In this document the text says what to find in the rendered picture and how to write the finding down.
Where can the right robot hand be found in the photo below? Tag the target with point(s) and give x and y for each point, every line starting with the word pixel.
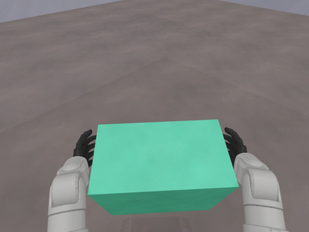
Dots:
pixel 236 144

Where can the left robot hand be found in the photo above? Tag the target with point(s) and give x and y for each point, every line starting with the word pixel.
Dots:
pixel 83 147

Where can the left robot forearm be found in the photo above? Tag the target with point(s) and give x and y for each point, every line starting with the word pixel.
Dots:
pixel 67 197

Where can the carton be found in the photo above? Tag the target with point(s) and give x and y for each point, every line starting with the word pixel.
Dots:
pixel 158 167

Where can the right robot forearm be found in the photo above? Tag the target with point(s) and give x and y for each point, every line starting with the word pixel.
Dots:
pixel 261 195

